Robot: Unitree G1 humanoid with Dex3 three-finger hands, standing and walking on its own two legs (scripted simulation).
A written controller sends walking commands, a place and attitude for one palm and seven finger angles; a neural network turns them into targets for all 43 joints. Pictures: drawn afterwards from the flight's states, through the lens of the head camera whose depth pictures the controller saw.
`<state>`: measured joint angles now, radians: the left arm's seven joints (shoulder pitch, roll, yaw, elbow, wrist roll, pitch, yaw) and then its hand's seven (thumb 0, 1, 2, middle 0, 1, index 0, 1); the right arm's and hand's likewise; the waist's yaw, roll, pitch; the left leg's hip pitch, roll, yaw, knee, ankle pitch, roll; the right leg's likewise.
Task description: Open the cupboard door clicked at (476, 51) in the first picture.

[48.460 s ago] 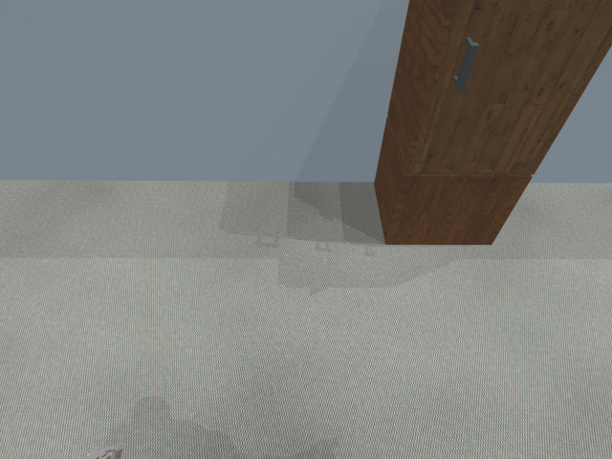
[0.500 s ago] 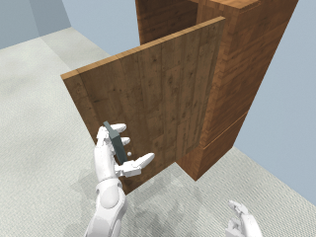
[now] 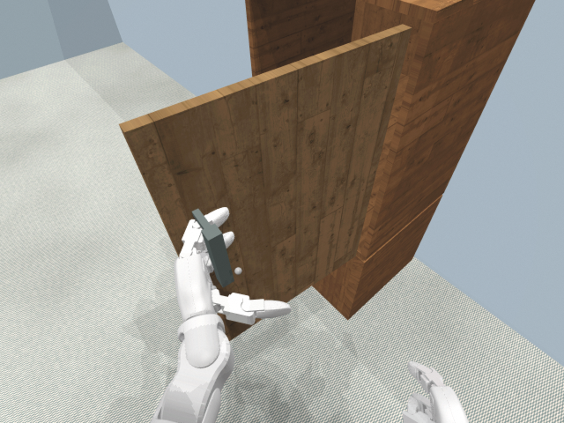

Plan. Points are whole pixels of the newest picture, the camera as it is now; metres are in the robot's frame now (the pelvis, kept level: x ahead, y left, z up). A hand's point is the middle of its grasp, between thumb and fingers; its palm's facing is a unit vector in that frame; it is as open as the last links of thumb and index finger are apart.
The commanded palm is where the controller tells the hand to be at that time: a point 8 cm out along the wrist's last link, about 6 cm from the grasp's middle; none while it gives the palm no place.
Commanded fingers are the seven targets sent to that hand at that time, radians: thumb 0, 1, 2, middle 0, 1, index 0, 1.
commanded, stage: slide the hand sideways off the handle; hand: left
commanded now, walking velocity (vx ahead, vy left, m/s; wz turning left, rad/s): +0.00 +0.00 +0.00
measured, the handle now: (212, 248) +0.34 +0.13 +0.07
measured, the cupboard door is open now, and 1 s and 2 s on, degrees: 85 87 87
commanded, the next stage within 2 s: draw the hand back to the body in 1.18 s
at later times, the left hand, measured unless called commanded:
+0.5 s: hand (225, 307) +0.25 +0.09 +0.08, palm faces -0.10 -0.99 -0.03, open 16.3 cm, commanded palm +0.22 +0.16 +0.08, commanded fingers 0.00 -0.50 0.30 -0.15 -0.30 -0.15 -0.30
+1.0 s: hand (170, 337) +0.21 +0.15 +0.07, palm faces -0.04 -1.00 -0.05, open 16.3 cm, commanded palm +0.18 +0.22 +0.08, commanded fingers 0.00 -0.50 0.30 -0.15 -0.30 -0.15 -0.30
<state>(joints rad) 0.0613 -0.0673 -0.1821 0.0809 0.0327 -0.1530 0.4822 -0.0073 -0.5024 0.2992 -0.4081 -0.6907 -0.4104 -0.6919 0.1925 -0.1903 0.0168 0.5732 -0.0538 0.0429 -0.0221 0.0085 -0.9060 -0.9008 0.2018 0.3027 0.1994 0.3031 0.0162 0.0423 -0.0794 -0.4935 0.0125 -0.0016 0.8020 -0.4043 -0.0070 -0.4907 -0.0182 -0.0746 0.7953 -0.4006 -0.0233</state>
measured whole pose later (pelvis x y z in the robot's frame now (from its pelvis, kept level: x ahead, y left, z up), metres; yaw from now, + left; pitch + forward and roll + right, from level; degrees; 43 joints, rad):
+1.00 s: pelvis +0.01 -0.01 -0.01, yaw +0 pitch +7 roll +0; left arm 0.45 0.20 0.09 -0.18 -0.25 -0.26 -0.24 -0.01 -0.50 0.30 -0.17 -0.30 -0.17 -0.31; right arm 0.25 -0.24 0.02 0.50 0.03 -0.15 -0.06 0.01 -0.91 -0.90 0.20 0.30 0.20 0.30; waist 0.03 0.05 -0.09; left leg -0.56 0.02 -0.01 0.89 -0.45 -0.02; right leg -0.55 -0.01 -0.08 0.87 -0.45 -0.03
